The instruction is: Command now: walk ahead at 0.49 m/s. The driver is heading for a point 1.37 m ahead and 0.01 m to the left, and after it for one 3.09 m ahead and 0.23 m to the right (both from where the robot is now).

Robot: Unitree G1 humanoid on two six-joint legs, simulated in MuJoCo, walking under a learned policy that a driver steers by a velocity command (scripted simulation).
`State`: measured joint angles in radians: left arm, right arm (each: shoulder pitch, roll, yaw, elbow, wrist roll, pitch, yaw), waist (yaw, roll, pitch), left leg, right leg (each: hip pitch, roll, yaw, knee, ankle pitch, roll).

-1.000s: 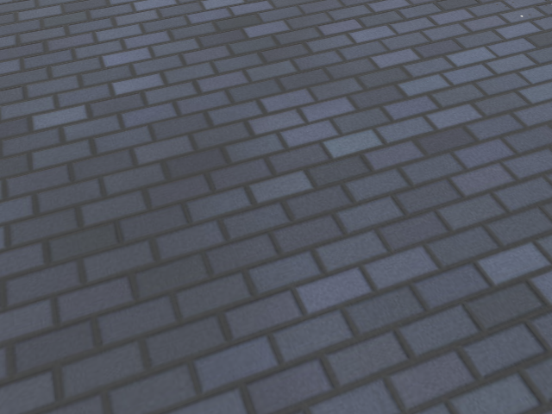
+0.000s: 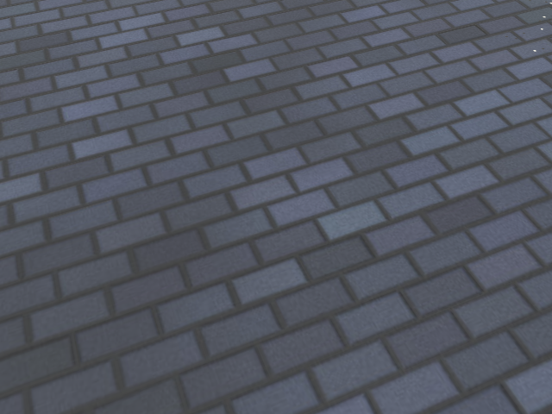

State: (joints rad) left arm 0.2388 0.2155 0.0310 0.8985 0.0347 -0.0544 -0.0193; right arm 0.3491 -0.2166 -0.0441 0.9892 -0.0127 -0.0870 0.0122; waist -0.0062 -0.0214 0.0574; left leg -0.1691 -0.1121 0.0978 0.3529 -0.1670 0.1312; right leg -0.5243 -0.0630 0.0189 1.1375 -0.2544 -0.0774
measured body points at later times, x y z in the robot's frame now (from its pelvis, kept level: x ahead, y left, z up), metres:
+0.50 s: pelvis +0.28 -0.07 +0.00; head +0.31 -0.08 +0.45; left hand +0.37 +0.19 -0.13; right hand +0.28 -0.31 -0.16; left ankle +0.19 +0.06 -0.65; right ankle +0.33 -0.13 -0.74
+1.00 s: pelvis +0.55 -0.02 -0.01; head +0.58 -0.01 +0.44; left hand +0.50 +0.21 -0.17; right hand +0.70 -0.26 -0.13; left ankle +0.63 +0.04 -0.74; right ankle +0.39 -0.13 -0.65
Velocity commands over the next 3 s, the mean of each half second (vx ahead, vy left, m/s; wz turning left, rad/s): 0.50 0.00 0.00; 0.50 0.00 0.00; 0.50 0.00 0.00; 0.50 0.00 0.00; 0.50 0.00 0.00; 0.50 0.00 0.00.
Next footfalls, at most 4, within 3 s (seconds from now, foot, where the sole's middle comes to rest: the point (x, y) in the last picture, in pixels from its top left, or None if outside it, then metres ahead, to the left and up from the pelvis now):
0.36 right None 0.37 -0.13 -0.78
0.92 left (267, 346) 0.67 0.05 -0.78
1.48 right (327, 251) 0.97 -0.13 -0.78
2.04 left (265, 179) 1.26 0.06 -0.78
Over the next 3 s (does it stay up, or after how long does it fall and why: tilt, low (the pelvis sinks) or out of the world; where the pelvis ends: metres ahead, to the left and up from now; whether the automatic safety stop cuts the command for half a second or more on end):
stays up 1.61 -0.05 0.00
